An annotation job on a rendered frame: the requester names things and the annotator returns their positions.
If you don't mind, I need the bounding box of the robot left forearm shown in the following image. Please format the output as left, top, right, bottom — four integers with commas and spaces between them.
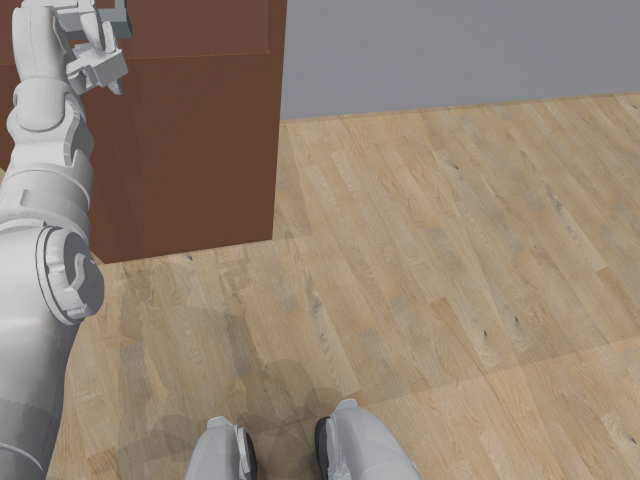
0, 78, 94, 248

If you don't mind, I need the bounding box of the left robot upper arm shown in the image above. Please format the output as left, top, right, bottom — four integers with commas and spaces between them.
0, 226, 104, 480

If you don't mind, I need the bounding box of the right robot shin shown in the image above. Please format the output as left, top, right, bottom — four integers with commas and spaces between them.
327, 399, 358, 480

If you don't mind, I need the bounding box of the left robot thigh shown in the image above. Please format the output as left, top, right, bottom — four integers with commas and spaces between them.
184, 424, 251, 480

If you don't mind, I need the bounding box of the handle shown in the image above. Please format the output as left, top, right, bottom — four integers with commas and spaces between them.
63, 0, 133, 40

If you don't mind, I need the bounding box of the drawer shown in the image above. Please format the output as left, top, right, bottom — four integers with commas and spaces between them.
0, 0, 268, 61

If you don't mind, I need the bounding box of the cabinet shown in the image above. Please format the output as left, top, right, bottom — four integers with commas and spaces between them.
0, 0, 287, 264

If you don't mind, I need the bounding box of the left robot hand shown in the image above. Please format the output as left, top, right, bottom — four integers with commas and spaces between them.
12, 0, 129, 100

